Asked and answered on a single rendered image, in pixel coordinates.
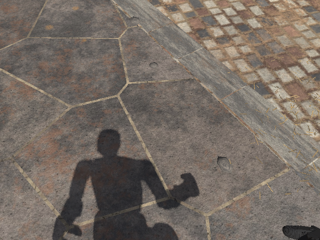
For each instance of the robot right hand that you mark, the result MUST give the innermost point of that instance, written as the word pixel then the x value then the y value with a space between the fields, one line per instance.
pixel 301 232

